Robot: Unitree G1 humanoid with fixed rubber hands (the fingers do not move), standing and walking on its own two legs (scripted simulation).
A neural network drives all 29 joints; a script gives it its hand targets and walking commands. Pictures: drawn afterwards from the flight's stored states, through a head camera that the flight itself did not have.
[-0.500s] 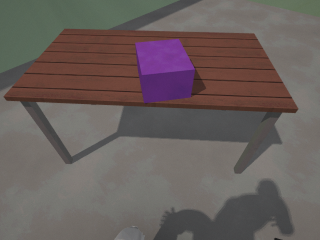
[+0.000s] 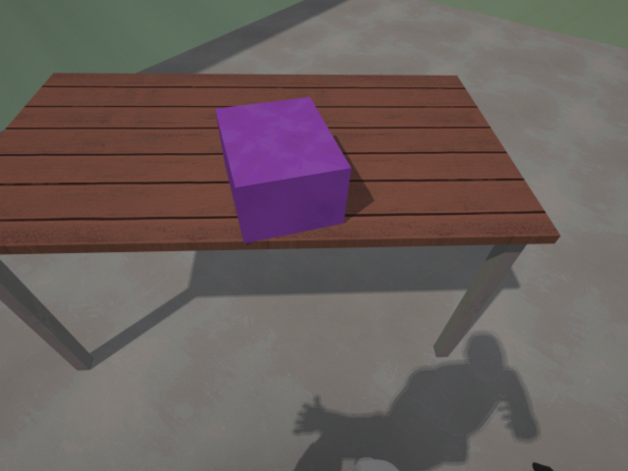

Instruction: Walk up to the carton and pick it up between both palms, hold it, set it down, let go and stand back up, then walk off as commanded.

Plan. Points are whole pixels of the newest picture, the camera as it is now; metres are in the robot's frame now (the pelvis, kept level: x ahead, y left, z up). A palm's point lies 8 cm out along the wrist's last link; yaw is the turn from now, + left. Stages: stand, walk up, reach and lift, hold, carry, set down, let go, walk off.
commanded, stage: walk up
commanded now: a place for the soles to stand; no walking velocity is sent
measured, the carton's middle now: (279, 165) +0.69 +0.03 -0.02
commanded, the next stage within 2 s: none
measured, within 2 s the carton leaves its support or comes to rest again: neither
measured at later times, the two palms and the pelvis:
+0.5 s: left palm (34, 469) +0.17 +0.35 -0.10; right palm (502, 411) +0.21 -0.28 -0.08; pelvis +0.12 +0.04 -0.01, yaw +0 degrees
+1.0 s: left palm (95, 390) +0.27 +0.30 -0.09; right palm (519, 381) +0.25 -0.33 -0.09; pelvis +0.19 -0.01 -0.01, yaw -1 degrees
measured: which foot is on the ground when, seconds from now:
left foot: down 0.00-0.02, up 0.04-0.42, down 0.44-0.98, up 1.00-1.00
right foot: up 0.00-0.00, down 0.02-0.46, up 0.48-0.94, down 0.96-1.00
